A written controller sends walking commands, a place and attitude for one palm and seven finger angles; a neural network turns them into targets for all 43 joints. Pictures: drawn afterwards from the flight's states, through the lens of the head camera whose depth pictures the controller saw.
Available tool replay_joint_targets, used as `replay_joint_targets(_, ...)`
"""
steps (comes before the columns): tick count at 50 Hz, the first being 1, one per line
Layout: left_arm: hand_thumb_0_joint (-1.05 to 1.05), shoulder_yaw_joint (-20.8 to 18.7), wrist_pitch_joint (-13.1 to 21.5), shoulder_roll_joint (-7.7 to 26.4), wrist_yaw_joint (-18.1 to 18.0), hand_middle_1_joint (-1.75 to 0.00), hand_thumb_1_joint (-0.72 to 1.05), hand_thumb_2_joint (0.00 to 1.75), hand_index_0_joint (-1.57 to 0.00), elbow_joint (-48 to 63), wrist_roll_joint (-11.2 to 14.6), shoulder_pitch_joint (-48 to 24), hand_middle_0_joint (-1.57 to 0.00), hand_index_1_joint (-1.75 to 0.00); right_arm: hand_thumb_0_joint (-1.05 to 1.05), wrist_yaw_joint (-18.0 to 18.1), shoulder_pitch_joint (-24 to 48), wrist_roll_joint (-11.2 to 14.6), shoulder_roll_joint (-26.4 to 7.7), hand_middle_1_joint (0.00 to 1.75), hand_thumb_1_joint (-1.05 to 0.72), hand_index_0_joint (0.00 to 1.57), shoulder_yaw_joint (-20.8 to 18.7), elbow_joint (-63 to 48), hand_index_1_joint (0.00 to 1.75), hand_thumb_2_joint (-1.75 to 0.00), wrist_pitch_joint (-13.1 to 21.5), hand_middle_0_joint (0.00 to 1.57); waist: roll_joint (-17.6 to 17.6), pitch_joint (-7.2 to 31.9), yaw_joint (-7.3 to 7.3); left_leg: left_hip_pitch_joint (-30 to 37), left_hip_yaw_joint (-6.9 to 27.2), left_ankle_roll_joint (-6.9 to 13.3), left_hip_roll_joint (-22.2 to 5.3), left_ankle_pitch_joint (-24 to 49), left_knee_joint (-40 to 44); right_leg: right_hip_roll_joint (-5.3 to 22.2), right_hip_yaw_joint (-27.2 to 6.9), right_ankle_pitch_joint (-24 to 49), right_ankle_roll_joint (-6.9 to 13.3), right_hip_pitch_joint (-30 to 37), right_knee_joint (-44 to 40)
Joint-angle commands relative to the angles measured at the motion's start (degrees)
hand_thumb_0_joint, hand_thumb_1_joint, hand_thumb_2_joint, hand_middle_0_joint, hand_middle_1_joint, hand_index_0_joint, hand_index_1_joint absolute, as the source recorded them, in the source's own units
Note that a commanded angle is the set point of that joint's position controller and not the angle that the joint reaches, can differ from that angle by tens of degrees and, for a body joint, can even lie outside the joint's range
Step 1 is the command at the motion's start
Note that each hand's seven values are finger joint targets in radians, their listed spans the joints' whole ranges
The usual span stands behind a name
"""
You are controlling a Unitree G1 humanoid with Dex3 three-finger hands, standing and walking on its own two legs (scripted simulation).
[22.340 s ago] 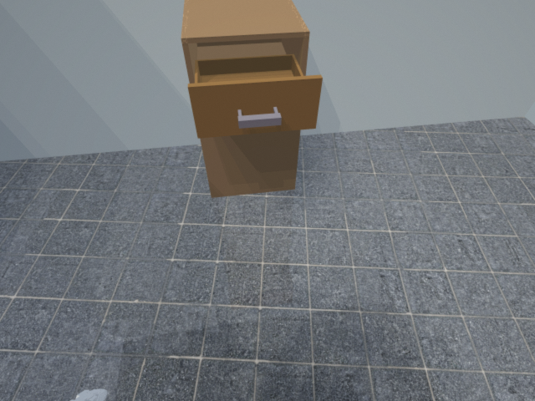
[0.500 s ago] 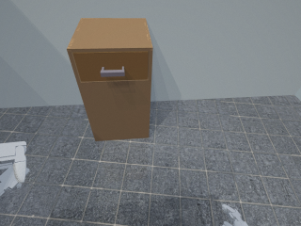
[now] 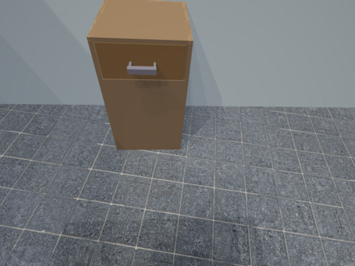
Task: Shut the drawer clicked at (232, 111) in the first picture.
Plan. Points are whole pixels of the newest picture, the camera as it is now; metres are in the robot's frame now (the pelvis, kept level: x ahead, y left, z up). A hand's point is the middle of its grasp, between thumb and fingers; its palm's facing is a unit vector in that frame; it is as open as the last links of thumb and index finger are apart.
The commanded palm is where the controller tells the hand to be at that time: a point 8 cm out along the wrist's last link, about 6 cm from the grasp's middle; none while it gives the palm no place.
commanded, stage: let the arm hang, fingers relaxed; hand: left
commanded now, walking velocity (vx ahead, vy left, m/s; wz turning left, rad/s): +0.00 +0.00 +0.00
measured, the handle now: (142, 67) +0.90 +0.19 -0.08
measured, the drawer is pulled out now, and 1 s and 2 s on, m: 0.00 0.00 0.00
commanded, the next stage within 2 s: look to check the result in 0.78 s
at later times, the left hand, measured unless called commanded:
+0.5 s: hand out of the picture +0.05 +0.19 -0.16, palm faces -0.01 -0.97 -0.26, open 7.1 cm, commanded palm none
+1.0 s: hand out of the picture +0.06 +0.18 -0.16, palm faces -0.01 -0.97 -0.24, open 7.4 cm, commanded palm none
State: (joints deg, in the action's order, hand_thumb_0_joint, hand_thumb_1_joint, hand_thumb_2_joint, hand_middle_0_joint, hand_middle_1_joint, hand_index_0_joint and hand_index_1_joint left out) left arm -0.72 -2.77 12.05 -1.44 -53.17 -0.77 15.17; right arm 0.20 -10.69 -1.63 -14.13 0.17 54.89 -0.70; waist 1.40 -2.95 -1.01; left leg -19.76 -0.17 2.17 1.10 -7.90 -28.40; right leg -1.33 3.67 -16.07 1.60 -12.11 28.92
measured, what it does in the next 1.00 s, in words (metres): stands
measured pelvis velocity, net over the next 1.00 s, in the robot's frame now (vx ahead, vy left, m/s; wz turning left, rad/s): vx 0.04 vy -0.02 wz -0.03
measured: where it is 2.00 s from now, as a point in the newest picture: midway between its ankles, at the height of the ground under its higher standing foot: outside the picture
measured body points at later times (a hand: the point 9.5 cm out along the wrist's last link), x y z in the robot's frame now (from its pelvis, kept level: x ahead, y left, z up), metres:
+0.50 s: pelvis +0.02 -0.01 +0.01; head +0.03 -0.02 +0.46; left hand +0.05 +0.24 -0.14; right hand +0.04 -0.25 -0.15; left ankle +0.08 +0.09 -0.73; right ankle +0.00 -0.10 -0.73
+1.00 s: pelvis +0.04 -0.02 +0.01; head +0.05 -0.02 +0.46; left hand +0.06 +0.23 -0.14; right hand +0.04 -0.26 -0.15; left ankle +0.08 +0.09 -0.73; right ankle +0.00 -0.10 -0.73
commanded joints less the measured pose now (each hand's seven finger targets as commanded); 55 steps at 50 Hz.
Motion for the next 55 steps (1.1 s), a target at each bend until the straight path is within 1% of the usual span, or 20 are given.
replay_joint_targets(1,0.00,-1.98,3.44,9.96,0.92,-0.86,0.90,0.90,-0.72,-1.80,-0.28,1.55,-0.72,-0.86,0.00,0.95,0.79,0.27,-7.63,0.30,-0.90,0.20,-2.45,-0.43,0.30,-0.90,0.82,0.20,-9.73,4.48,1.05,5.35,9.80,0.74,-6.20,-10.96,10.54,6.20,-8.23,-3.55,2.48,0.56,-10.10)
replay_joint_targets(2,0.00,-1.72,3.63,10.08,0.95,-0.82,0.90,0.90,-0.68,-3.20,-0.12,1.58,-0.68,-0.82,0.00,1.03,0.03,0.41,-7.51,0.30,-0.90,0.20,-2.47,0.63,0.30,-0.90,0.89,0.20,-9.54,5.22,0.91,6.65,9.32,0.69,-6.17,-8.99,9.94,6.65,-8.21,-2.54,2.64,0.80,-10.64)
replay_joint_targets(3,0.00,-1.56,3.80,10.37,0.85,-0.78,0.90,0.90,-0.64,-4.28,-0.06,1.33,-0.64,-0.78,0.00,1.09,-0.68,0.60,-7.78,0.30,-0.90,0.20,-2.63,1.30,0.30,-0.90,0.82,0.20,-5.93,4.89,0.70,8.03,9.08,0.69,-6.34,-6.54,9.01,6.73,-8.19,-1.83,2.62,0.36,-11.37)
replay_joint_targets(4,0.00,-1.22,3.82,10.01,0.84,-0.73,0.90,0.90,-0.60,-5.48,0.02,0.98,-0.60,-0.73,0.00,1.15,-1.21,0.70,-7.63,0.30,-0.90,0.20,-2.62,2.36,0.30,-0.90,0.82,0.20,-4.47,4.52,0.38,9.14,8.74,0.63,-6.48,-5.40,8.82,7.11,-7.96,-1.83,2.61,-0.44,-11.93)
replay_joint_targets(8,0.00,-0.54,3.80,9.90,0.54,-0.56,0.90,0.90,-0.44,-8.89,0.21,1.41,-0.44,-0.56,0.00,1.32,-2.60,0.95,-7.41,0.30,-0.90,0.20,-2.53,5.33,0.30,-0.90,0.56,0.20,-3.06,1.57,0.29,10.28,7.76,0.55,-6.72,-2.71,8.46,7.37,-7.64,-1.61,2.48,-1.87,-13.22)
replay_joint_targets(12,0.00,-0.24,3.73,9.74,0.24,-0.39,0.90,0.90,-0.28,-10.86,0.33,1.39,-0.28,-0.39,0.00,1.45,-3.25,0.93,-7.06,0.30,-0.90,0.20,-2.33,7.21,0.30,-0.90,0.57,0.20,-0.48,0.74,0.18,10.81,7.33,0.57,-6.89,-2.02,8.96,7.48,-7.74,-1.88,2.46,-1.75,-13.60)
replay_joint_targets(14,0.00,-0.29,3.71,9.72,0.13,-0.30,0.90,0.90,-0.20,-11.28,0.31,1.50,-0.20,-0.30,0.00,1.40,-3.12,0.92,-6.73,0.30,-0.90,0.20,-2.19,7.89,0.30,-0.90,0.67,0.20,-0.68,0.74,0.36,10.79,6.95,0.52,-6.84,-0.78,9.00,7.66,-7.52,-1.22,2.34,-1.17,-13.39)
replay_joint_targets(18,0.00,-0.28,3.75,9.30,-0.13,-0.30,0.90,0.90,-0.20,-11.50,0.29,1.23,-0.20,-0.30,0.00,1.41,-2.95,0.83,-6.35,0.30,-0.90,0.20,-2.03,8.59,0.30,-0.90,0.73,0.20,0.15,-0.42,0.61,10.42,6.59,0.45,-6.65,1.01,8.83,7.54,-7.54,0.02,2.10,-0.81,-13.40)
replay_joint_targets(21,0.00,-0.37,3.76,8.78,-0.21,-0.30,0.90,0.90,-0.20,-11.36,0.30,0.32,-0.20,-0.30,0.00,1.40,-2.82,0.68,-5.56,0.30,-0.90,0.20,-1.87,9.07,0.30,-0.90,0.97,0.20,-1.34,-0.45,0.58,10.34,6.74,0.40,-6.76,1.82,9.55,7.48,-7.39,1.28,1.96,-0.03,-12.84)
replay_joint_targets(24,0.00,-0.59,3.87,8.29,-0.32,-0.30,0.90,0.90,-0.20,-11.01,0.29,-0.22,-0.20,-0.30,0.00,1.43,-2.55,0.62,-4.82,0.30,-0.90,0.20,-1.80,9.22,0.30,-0.90,1.15,0.20,-0.73,-0.09,0.81,9.99,6.37,0.29,-6.81,3.75,9.29,7.65,-7.21,3.53,1.69,1.30,-12.74)
replay_joint_targets(26,0.00,-0.72,3.93,8.00,-0.34,-0.30,0.90,0.90,-0.20,-10.67,0.32,-0.60,-0.20,-0.30,0.00,1.47,-2.59,0.54,-4.53,0.30,-0.90,0.20,-1.77,9.25,0.30,-0.90,1.27,0.20,-1.80,-0.05,0.79,10.00,6.25,0.20,-6.78,4.29,9.36,7.72,-7.29,4.25,1.61,1.74,-12.88)
replay_joint_targets(31,0.00,-1.02,4.02,7.57,-0.40,-0.30,0.90,0.90,-0.20,-9.81,0.30,-1.63,-0.20,-0.30,0.00,1.60,-2.58,0.51,-4.03,0.30,-0.90,0.20,-1.85,9.30,0.30,-0.90,1.45,0.20,-1.66,-0.04,0.73,9.92,5.98,-0.03,-6.77,5.71,9.22,7.68,-7.35,6.58,1.36,2.74,-12.93)
replay_joint_targets(34,0.00,-1.22,4.10,7.49,-0.41,-0.30,0.90,0.90,-0.20,-9.50,0.29,-1.92,-0.20,-0.30,0.00,1.64,-2.47,0.47,-4.04,0.30,-0.90,0.20,-1.92,9.20,0.30,-0.90,1.59,0.20,-2.58,0.97,0.71,10.66,5.78,-0.04,-6.94,7.11,9.01,7.78,-7.30,8.30,1.41,3.47,-12.70)
replay_joint_targets(37,0.00,-1.29,4.17,7.40,-0.40,-0.30,0.90,0.90,-0.20,-9.41,0.33,-2.01,-0.20,-0.30,0.00,1.76,-2.71,0.52,-4.12,0.30,-0.90,0.20,-1.88,9.20,0.30,-0.90,1.66,0.20,-2.40,0.79,0.62,10.89,5.64,-0.09,-6.98,7.21,9.16,7.71,-7.53,8.88,1.35,3.62,-13.04)
replay_joint_targets(39,0.00,-1.35,4.19,7.31,-0.43,-0.30,0.90,0.90,-0.20,-9.45,0.33,-1.77,-0.20,-0.30,0.00,1.79,-2.81,0.54,-4.14,0.30,-0.90,0.20,-1.96,9.19,0.30,-0.90,1.70,0.20,-1.18,1.40,0.70,11.46,5.52,-0.05,-7.05,8.06,8.96,7.73,-7.13,9.96,1.29,4.01,-12.86)
replay_joint_targets(40,0.00,-1.27,4.16,7.12,-0.46,-0.30,0.90,0.90,-0.20,-9.53,0.38,-1.74,-0.20,-0.30,0.00,1.82,-2.68,0.57,-4.13,0.30,-0.90,0.20,-1.93,9.23,0.30,-0.90,1.60,0.20,-1.36,0.55,0.68,11.51,5.37,-0.10,-6.98,7.38,8.97,7.69,-7.34,9.56,1.22,3.42,-13.23)
replay_joint_targets(45,0.00,-1.19,4.13,7.07,-0.44,-0.30,0.90,0.90,-0.20,-9.97,0.41,-1.22,-0.20,-0.30,0.00,1.95,-2.90,0.57,-4.41,0.30,-0.90,0.20,-1.90,9.32,0.30,-0.90,1.47,0.20,-2.37,0.67,0.52,12.25,5.19,-0.12,-7.08,6.93,8.96,7.56,-7.61,9.04,1.38,3.28,-13.56)
replay_joint_targets(47,0.00,-1.14,4.13,7.27,-0.39,-0.30,0.90,0.90,-0.20,-10.23,0.43,-1.00,-0.20,-0.30,0.00,1.95,-3.16,0.64,-4.55,0.30,-0.90,0.20,-1.89,9.46,0.30,-0.90,1.44,0.20,-1.54,0.85,0.48,12.37,5.17,-0.15,-7.13,6.30,9.15,7.47,-7.57,8.11,1.39,3.27,-13.74)
replay_joint_targets(51,0.00,-1.10,4.12,7.43,-0.43,-0.30,0.90,0.90,-0.20,-10.60,0.44,-0.58,-0.20,-0.30,0.00,2.01,-2.89,0.68,-4.87,0.30,-0.90,0.20,-1.88,9.61,0.30,-0.90,1.42,0.20,-2.22,0.51,0.47,12.69,5.20,-0.05,-7.20,6.49,9.10,7.55,-7.72,8.32,1.45,3.09,-13.94)
replay_joint_targets(55,0.00,-0.95,4.14,7.58,-0.45,-0.30,0.90,0.90,-0.20,-10.92,0.43,-0.07,-0.20,-0.30,0.00,1.97,-2.61,0.73,-5.06,0.30,-0.90,0.20,-1.88,9.64,0.30,-0.90,1.30,0.20,-1.29,0.29,0.50,13.13,5.10,-0.04,-7.21,5.89,9.14,7.63,-7.74,7.88,1.32,2.65,-14.26)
